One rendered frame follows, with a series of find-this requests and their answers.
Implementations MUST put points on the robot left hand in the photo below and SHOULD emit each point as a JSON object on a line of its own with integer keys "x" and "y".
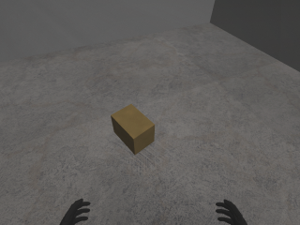
{"x": 70, "y": 216}

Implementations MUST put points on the carton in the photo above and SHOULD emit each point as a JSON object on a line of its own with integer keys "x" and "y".
{"x": 134, "y": 129}

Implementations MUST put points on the robot right hand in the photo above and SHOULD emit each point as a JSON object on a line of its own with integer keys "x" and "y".
{"x": 236, "y": 217}

